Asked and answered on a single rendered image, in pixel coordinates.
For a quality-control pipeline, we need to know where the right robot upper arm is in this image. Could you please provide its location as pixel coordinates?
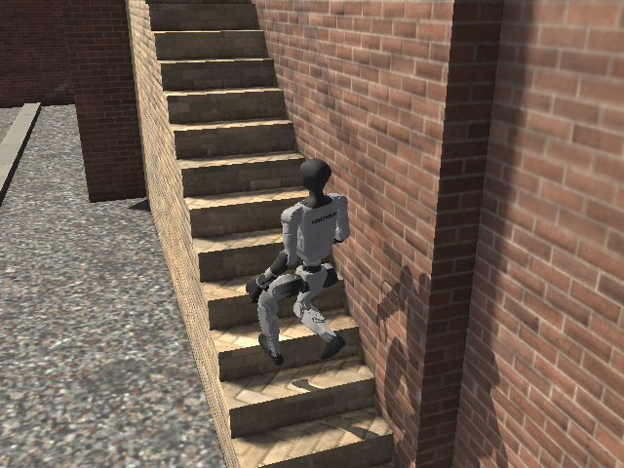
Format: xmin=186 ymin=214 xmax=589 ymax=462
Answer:
xmin=327 ymin=193 xmax=350 ymax=241

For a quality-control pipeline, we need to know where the left robot upper arm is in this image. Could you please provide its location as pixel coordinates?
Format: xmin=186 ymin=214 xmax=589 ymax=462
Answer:
xmin=281 ymin=206 xmax=302 ymax=265

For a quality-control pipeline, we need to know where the left robot shin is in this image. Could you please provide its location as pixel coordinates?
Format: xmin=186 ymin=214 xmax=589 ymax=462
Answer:
xmin=257 ymin=304 xmax=281 ymax=357

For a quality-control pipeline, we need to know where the robot left hand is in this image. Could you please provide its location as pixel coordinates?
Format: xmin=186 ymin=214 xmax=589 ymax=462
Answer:
xmin=246 ymin=280 xmax=269 ymax=303

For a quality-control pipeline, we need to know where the robot left forearm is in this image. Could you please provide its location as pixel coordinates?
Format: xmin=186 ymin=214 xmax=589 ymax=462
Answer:
xmin=256 ymin=252 xmax=288 ymax=289

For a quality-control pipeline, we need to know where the right robot foot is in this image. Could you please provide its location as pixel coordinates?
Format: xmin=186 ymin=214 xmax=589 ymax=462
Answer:
xmin=321 ymin=335 xmax=346 ymax=360

